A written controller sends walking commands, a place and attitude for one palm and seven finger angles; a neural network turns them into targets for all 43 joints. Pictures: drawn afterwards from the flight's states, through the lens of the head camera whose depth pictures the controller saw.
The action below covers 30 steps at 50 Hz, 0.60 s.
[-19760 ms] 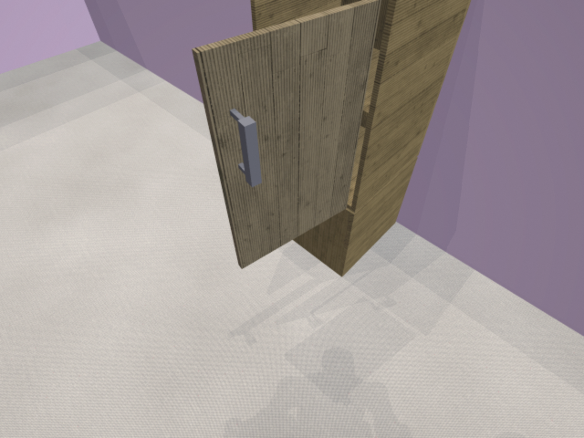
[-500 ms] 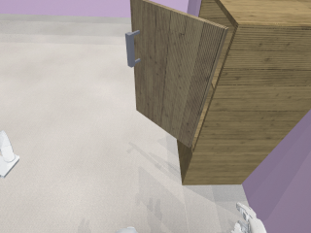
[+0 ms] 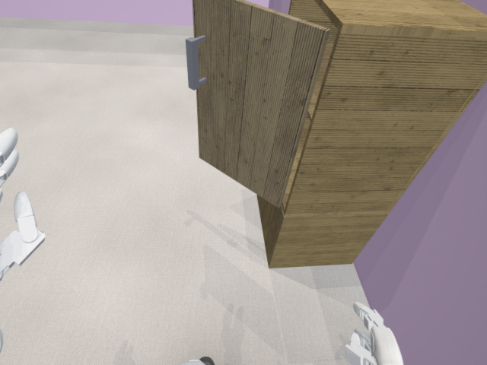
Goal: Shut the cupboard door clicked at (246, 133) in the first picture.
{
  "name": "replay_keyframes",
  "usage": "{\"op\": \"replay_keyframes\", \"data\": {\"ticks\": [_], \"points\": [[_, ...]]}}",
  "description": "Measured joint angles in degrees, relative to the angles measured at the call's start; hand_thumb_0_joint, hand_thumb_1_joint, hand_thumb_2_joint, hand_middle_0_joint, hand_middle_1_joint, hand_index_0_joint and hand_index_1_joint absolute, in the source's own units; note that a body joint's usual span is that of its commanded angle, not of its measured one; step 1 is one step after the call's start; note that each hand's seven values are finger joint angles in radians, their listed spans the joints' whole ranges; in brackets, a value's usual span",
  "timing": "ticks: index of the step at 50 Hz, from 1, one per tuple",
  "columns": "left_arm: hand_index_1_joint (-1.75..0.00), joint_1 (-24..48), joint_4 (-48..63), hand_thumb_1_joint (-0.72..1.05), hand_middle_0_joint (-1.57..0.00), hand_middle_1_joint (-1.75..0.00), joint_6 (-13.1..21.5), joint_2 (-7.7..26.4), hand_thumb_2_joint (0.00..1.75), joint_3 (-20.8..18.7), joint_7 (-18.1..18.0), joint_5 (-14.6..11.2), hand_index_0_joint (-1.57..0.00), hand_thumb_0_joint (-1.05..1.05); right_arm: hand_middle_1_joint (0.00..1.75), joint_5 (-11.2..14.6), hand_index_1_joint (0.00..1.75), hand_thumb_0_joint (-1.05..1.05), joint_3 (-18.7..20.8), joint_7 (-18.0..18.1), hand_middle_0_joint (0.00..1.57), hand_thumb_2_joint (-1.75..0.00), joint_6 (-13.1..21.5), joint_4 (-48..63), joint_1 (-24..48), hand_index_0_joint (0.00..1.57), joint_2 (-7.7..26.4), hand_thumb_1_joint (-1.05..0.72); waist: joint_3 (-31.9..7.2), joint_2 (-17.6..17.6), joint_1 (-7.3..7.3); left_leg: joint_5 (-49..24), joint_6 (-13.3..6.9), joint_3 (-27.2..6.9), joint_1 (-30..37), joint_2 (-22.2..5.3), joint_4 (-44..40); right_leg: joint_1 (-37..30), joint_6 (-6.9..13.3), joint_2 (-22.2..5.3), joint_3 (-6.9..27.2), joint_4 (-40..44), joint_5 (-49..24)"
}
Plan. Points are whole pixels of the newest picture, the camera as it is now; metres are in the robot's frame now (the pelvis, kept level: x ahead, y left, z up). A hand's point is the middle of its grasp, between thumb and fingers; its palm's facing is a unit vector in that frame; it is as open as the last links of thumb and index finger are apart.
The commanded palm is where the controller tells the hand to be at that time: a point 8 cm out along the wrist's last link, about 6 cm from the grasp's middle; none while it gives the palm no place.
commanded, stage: stop stepping back and stand still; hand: left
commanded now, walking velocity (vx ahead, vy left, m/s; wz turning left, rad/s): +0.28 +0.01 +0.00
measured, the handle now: (198, 62) +0.86 +0.19 +0.08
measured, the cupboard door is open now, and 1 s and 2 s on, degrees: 47 47 47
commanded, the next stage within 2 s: let the arm hang, fingers relaxed in 1.12 s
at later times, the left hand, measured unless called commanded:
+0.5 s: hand out of the picture +0.10 +0.26 +0.19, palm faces +0.33 -0.84 -0.42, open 7.4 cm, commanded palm +0.04 +0.31 +0.19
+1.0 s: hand out of the picture +0.10 +0.31 +0.19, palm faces +0.45 -0.77 -0.45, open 7.4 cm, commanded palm +0.03 +0.35 +0.19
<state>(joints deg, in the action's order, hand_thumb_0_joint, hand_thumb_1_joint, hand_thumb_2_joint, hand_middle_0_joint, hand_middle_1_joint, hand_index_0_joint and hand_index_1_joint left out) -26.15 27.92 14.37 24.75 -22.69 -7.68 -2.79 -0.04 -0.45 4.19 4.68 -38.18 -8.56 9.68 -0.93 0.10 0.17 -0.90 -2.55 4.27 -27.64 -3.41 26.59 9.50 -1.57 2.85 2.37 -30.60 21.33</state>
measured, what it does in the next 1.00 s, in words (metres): walks backwards: left foot, then right foot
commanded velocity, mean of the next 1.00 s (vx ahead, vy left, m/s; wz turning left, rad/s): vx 0.13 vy -0.07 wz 0.00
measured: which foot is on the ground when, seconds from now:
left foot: down 0.00-0.12, up 0.14-0.24, down 0.26-0.50, up 0.52-0.80, down 0.82-1.00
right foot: down 0.00-0.30, up 0.32-0.50, down 0.52-1.00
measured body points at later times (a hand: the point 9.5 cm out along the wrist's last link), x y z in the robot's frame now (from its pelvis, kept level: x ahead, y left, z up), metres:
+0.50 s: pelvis -0.11 +0.02 +0.02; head -0.13 +0.05 +0.47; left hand +0.08 +0.30 +0.21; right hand +0.00 -0.20 -0.06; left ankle +0.00 +0.11 -0.72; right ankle -0.13 -0.05 -0.71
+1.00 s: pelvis -0.11 +0.05 +0.01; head -0.10 +0.06 +0.46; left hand +0.07 +0.35 +0.21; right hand +0.05 -0.18 -0.07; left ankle -0.08 +0.20 -0.72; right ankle -0.13 -0.05 -0.72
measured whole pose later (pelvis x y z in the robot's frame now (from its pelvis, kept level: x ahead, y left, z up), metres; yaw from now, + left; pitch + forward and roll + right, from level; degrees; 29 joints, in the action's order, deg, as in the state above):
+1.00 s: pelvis -0.11 +0.05 +0.01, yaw +0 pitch -1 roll -1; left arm -29.9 29.2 10.9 25.1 -26.0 -10.0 -2.6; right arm 0.0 -0.7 3.2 7.1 -35.6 -12.3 9.7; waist 0.7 1.2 -1.2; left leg 13.6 2.7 2.9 -16.8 -5.6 31.2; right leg 11.9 1.7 1.2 -3.7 -30.1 17.8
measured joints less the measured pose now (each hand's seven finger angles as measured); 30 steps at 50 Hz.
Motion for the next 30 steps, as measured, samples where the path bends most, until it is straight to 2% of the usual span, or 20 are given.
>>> {"op": "replay_keyframes", "data": {"ticks": [3,5,6,7,9,10,12,13,14,16,18,20,21,23,25,26,28,30], "points": [[-0.30,-0.47,-0.60,0.89,-0.21,-0.30,-0.06,2.21,0.90,-2.17,0.94,-0.77,-0.21,0.01,0.30,-0.29,0.30,0.01,0.23,-0.18,0.20,-0.90,-0.51,2.56,0.19,0.20,0.22,-0.90,0.24,-0.42,-2.73,-1.20,-0.43,-0.86,-0.95,-0.32,-1.59,2.19,1.15,0.82,-0.83,-1.73,1.75],[-0.30,-2.32,-0.43,0.89,-0.21,-0.30,-0.88,3.44,0.90,-3.50,1.30,-1.30,-0.21,0.01,0.30,-0.15,0.30,0.01,0.71,-0.34,0.20,-0.90,-0.75,4.38,-0.52,0.20,0.69,-0.90,0.57,-1.28,-4.65,2.39,0.78,-2.52,-2.33,0.03,-1.56,2.81,2.39,1.19,-2.24,-0.97,2.63],[-0.30,-4.12,0.40,0.89,-0.21,-0.30,-1.37,4.09,0.90,-4.07,1.27,-1.56,-0.21,0.01,0.30,0.07,0.30,0.01,0.92,-0.48,0.20,-0.90,-0.86,5.01,-1.22,0.20,0.94,-0.90,0.60,-1.24,-5.06,6.78,1.84,-2.99,-3.29,0.35,-0.25,2.97,2.62,0.90,-2.83,-0.32,1.93],[-0.30,-6.57,1.81,0.89,-0.21,-0.30,-1.78,4.69,0.90,-4.68,1.05,-1.78,-0.22,0.01,0.30,0.16,0.30,0.01,1.07,-0.60,0.20,-0.90,-0.99,5.23,-2.12,0.20,1.18,-0.90,0.30,-0.51,-4.66,11.59,3.11,-3.38,-4.63,1.07,3.72,3.43,2.79,0.25,-2.74,-0.16,0.67],[-0.30,-11.79,4.80,0.89,-0.21,-0.30,-2.26,4.60,0.90,-5.57,0.15,-1.73,-0.22,0.01,0.30,-0.21,0.30,0.01,1.12,-0.68,0.20,-0.90,-1.42,4.36,-4.41,0.20,1.94,-0.90,-1.38,1.96,-1.57,17.31,4.36,-4.11,-5.55,2.91,16.04,4.73,3.68,-1.91,-1.24,-0.48,-2.74],[-0.30,-13.26,5.59,0.89,-0.21,-0.30,-2.37,3.67,0.90,-5.38,-0.55,-1.35,-0.22,0.01,0.30,-0.41,0.30,0.01,1.03,-0.50,0.20,-0.90,-1.58,3.71,-5.70,0.20,2.59,-0.90,-2.38,2.63,0.12,18.95,4.34,-4.02,-4.26,3.13,19.23,5.08,3.34,-3.12,-1.12,-0.38,-3.86],[-0.30,-11.91,4.62,0.89,-0.21,-0.30,-2.32,0.81,0.90,-3.81,-2.08,-0.37,-0.22,0.01,0.30,-0.59,0.30,0.01,1.06,0.27,0.20,-0.90,-1.08,2.29,-8.09,0.20,4.29,-0.90,-4.11,1.79,2.27,20.07,3.95,-4.14,1.07,2.25,16.77,5.49,1.13,-4.59,-2.80,-0.51,-3.17],[-0.30,-9.00,3.23,0.88,-0.21,-0.30,-2.45,-0.75,0.90,-2.68,-2.77,0.08,-0.22,0.01,0.30,-0.40,0.30,0.01,1.31,0.77,0.20,-0.90,-0.46,1.72,-9.04,0.20,5.34,-0.90,-4.57,0.35,2.60,21.14,3.65,-5.05,4.04,1.51,13.13,6.01,0.21,-4.51,-4.20,-1.34,-2.29],[-0.30,-4.66,1.14,0.88,-0.21,-0.30,-2.67,-1.95,0.90,-1.73,-3.35,0.50,-0.22,0.01,0.30,-0.16,0.30,0.01,1.70,1.37,0.20,-0.90,0.14,0.63,-9.14,0.20,5.68,-0.90,-3.98,-0.09,2.24,17.87,2.83,-5.79,4.36,1.84,11.48,6.58,-0.46,-4.82,-5.06,-2.66,-1.90],[-0.30,3.46,-3.82,0.89,-0.21,-0.30,-3.45,-3.59,0.90,-1.00,-4.22,0.82,-0.21,0.01,0.30,0.39,0.30,0.01,1.51,2.06,0.20,-0.90,0.64,-1.62,-7.85,0.20,4.64,-0.90,-1.22,1.35,1.41,14.31,1.01,-5.89,4.57,3.53,11.67,7.18,-0.22,-4.60,-2.95,-5.90,0.20],[-0.30,6.36,-6.68,0.89,-0.20,-0.30,-5.16,-4.50,0.90,-1.42,-4.36,0.84,-0.21,0.01,0.30,0.22,0.30,0.01,0.72,1.62,0.20,-0.90,1.07,-2.34,-6.65,0.20,2.58,-0.90,-0.13,2.18,-0.50,12.37,0.96,-5.79,5.66,3.97,8.96,9.21,0.43,-2.43,-1.25,-12.45,3.14],[-0.30,4.43,-5.46,0.89,-0.20,-0.30,-6.72,-4.25,0.90,-1.44,-3.74,0.70,-0.21,0.01,0.30,-0.20,0.30,0.01,-0.15,0.31,0.20,-0.90,1.60,-1.63,-6.48,0.20,0.08,-0.90,0.03,2.51,-2.65,11.25,1.35,-5.80,7.24,3.64,4.45,10.25,1.29,0.00,-1.94,-16.57,3.83],[-0.30,2.13,-3.66,0.89,-0.20,-0.30,-6.97,-3.86,0.90,-1.09,-3.36,0.61,-0.20,0.01,0.30,-0.43,0.30,0.01,-0.69,-0.41,0.20,-0.90,1.77,-1.00,-6.78,0.20,-1.01,-0.90,-0.19,2.50,-3.45,11.01,1.47,-5.71,7.99,3.25,2.06,9.75,1.72,0.98,-3.11,-15.82,4.13],[-0.30,-3.68,0.72,0.89,-0.20,-0.30,-6.64,-2.41,0.90,-0.25,-2.58,0.55,-0.20,0.02,0.30,-0.96,0.30,0.01,-1.77,-1.46,0.20,-0.90,1.67,0.47,-7.75,0.20,-2.55,-0.90,-1.08,2.10,-4.41,11.59,1.96,-5.36,8.72,2.37,-1.48,6.63,2.66,2.46,-6.30,-9.19,4.73],[-0.30,-8.88,4.65,0.89,-0.20,-0.30,-5.91,0.58,0.90,-0.47,-1.94,0.68,-0.21,0.02,0.30,-1.52,0.30,0.01,-2.45,-1.83,0.20,-0.90,0.90,2.21,-8.66,0.20,-3.32,-0.90,-2.24,2.37,-4.48,15.71,2.69,-4.44,6.85,2.71,-0.53,2.03,4.31,2.61,-7.95,0.29,5.45],[-0.30,-10.63,6.38,0.89,-0.20,-0.30,-5.44,2.73,0.90,-1.50,-1.70,0.77,-0.21,0.01,0.30,-1.64,0.30,0.01,-2.56,-1.92,0.20,-0.90,0.40,3.11,-8.84,0.20,-3.49,-0.90,-2.90,3.65,-3.86,19.16,3.02,-3.25,3.81,3.82,3.89,0.44,6.19,1.50,-5.94,4.90,6.37],[-0.30,-10.03,6.53,0.89,-0.21,-0.30,-4.08,4.13,0.90,-2.41,-1.00,0.62,-0.21,0.01,0.30,-1.95,0.30,0.01,-2.07,-1.83,0.20,-0.90,-0.76,1.67,-7.25,0.20,-2.25,-0.90,-1.92,2.45,-1.83,21.68,3.72,-3.66,-2.01,3.30,18.03,2.43,7.66,1.30,-5.84,5.51,-6.00],[-0.30,-7.91,3.44,0.89,-0.21,-0.30,-2.79,3.96,0.90,-2.61,-1.23,0.50,-0.22,0.01,0.30,-1.53,0.30,0.01,-1.39,-1.50,0.20,-0.90,-1.78,-0.62,-7.02,0.20,-0.92,-0.90,-2.02,1.38,-1.06,21.99,3.77,-3.94,-4.71,2.89,27.71,2.77,7.60,0.91,-6.30,4.18,-7.77]]}}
